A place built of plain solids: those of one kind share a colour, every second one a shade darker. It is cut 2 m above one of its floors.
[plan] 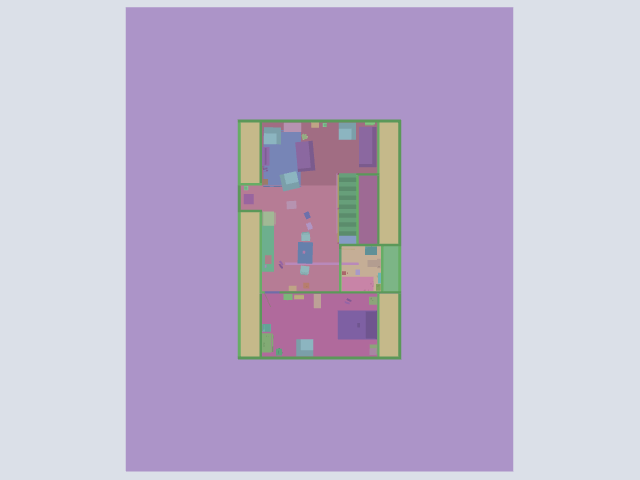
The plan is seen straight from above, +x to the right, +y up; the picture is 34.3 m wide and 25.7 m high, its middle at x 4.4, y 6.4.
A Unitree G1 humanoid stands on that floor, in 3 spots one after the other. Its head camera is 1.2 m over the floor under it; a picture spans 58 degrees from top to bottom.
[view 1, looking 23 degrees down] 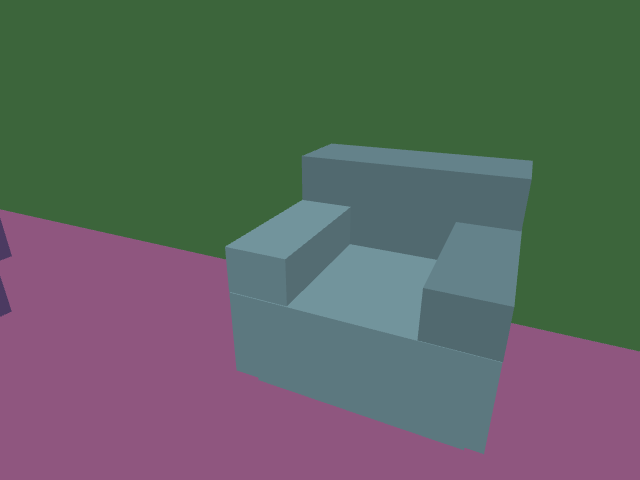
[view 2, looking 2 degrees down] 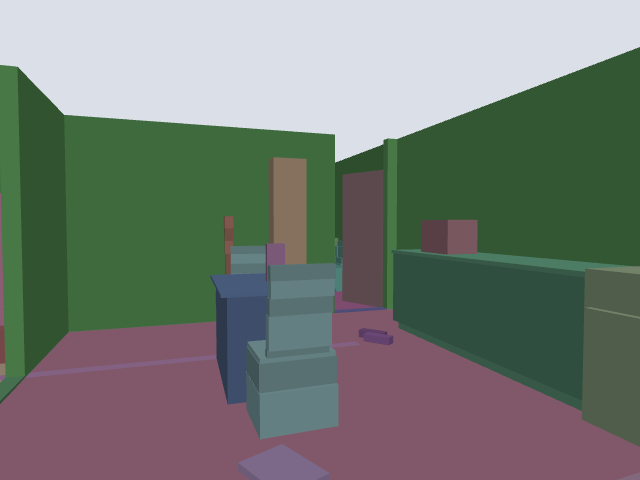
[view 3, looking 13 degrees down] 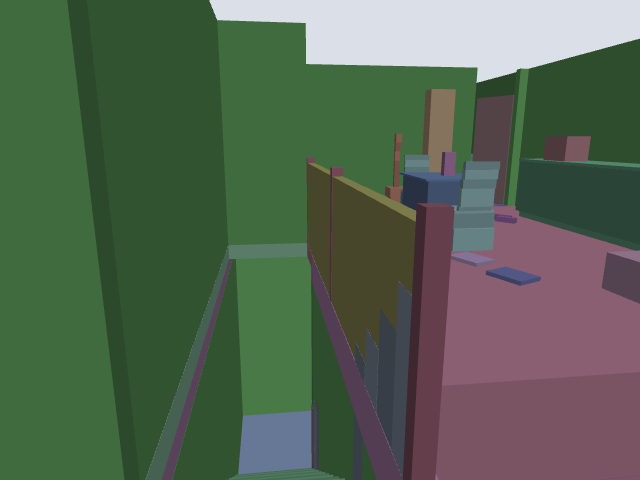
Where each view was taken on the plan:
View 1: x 3.17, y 2.17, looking -65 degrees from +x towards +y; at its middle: armchair_club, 1.62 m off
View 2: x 4.33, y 9.12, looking -109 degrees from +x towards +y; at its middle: wall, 5.78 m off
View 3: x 5.88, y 11.18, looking -97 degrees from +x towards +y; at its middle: stair_guard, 3.89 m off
